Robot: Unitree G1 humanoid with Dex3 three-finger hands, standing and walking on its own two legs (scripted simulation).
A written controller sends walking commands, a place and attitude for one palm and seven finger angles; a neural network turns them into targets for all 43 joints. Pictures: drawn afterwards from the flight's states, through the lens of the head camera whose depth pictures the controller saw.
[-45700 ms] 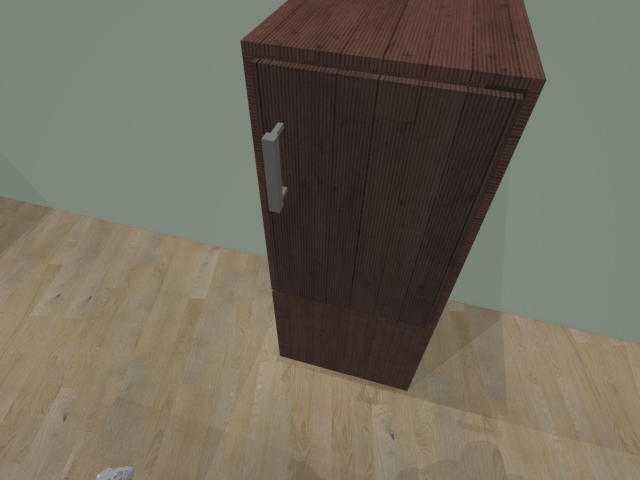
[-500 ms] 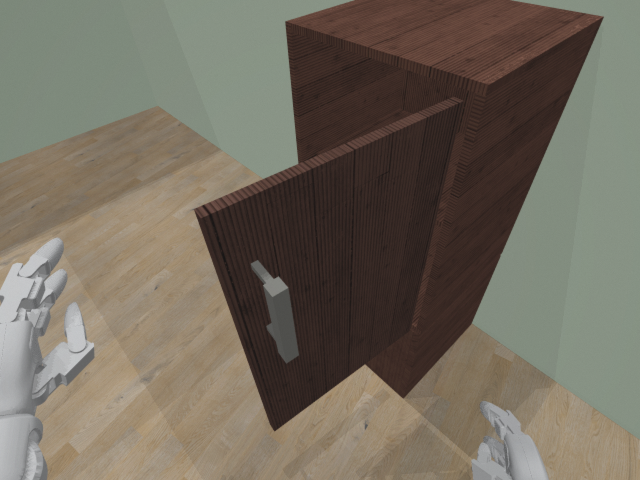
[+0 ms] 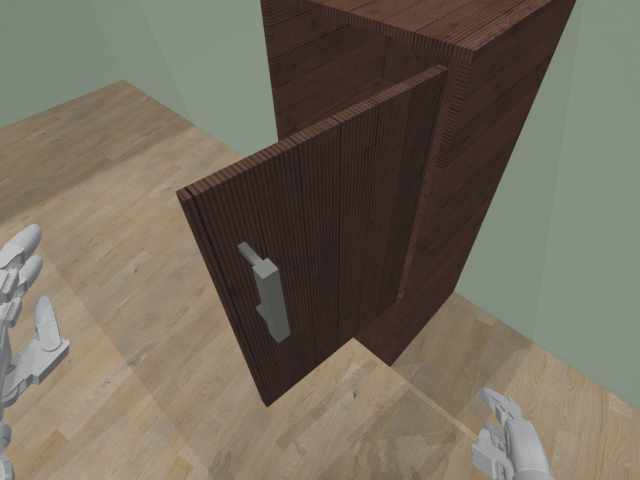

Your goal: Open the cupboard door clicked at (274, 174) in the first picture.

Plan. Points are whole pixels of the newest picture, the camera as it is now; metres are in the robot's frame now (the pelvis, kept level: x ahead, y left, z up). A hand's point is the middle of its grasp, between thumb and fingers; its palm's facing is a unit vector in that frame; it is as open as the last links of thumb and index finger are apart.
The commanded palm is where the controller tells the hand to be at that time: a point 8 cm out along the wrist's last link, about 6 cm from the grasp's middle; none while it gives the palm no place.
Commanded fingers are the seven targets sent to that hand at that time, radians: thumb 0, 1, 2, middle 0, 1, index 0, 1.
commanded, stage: step back with the hand held close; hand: left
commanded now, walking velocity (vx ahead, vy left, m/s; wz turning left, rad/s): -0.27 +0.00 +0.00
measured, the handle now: (264, 294) +0.32 +0.10 +0.06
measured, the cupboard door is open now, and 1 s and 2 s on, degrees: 83 83 83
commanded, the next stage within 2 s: stop stepping back and stand still in 0.86 s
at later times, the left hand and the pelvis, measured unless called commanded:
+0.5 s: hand out of the picture +0.10 +0.29 +0.15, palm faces +0.45 -0.75 -0.48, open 7.4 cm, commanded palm +0.04 +0.33 +0.17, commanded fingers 0.00 0.90 0.90 -0.20 -0.30 -0.20 -0.30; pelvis -0.09 +0.02 -0.02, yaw +2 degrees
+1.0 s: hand out of the picture +0.02 +0.26 +0.16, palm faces +0.35 -0.82 -0.45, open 7.4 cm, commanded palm -0.05 +0.31 +0.17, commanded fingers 0.00 0.90 0.90 -0.20 -0.30 -0.20 -0.30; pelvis -0.20 +0.01 -0.01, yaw -2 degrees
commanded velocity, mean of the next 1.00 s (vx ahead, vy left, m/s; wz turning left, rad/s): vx -0.29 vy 0.01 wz -0.01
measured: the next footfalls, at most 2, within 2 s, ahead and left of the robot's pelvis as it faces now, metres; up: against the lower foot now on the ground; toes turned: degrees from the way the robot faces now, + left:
right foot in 1.02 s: -0.25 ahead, -0.09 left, +0.00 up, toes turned -1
left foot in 1.22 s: -0.15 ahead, +0.09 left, +0.00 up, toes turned -1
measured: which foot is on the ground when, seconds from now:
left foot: down 0.00-1.00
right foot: down 0.00-0.64, up 0.66-1.00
